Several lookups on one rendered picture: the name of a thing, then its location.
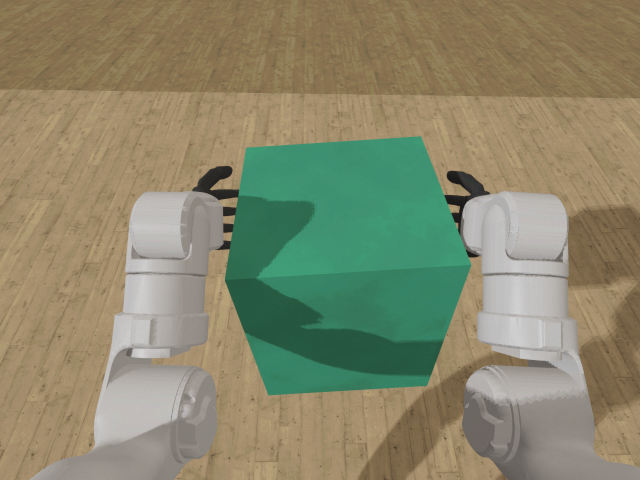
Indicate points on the right robot hand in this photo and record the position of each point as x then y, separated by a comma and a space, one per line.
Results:
469, 183

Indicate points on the left robot upper arm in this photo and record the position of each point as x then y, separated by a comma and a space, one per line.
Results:
152, 420

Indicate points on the carton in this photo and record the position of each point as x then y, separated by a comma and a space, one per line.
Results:
345, 264

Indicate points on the left robot hand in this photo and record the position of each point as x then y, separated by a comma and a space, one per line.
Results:
207, 182

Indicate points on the robot left forearm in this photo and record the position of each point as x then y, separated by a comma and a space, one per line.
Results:
169, 240

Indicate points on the right robot upper arm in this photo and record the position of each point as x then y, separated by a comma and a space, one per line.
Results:
535, 424

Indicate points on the robot right forearm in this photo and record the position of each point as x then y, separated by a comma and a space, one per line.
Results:
522, 239

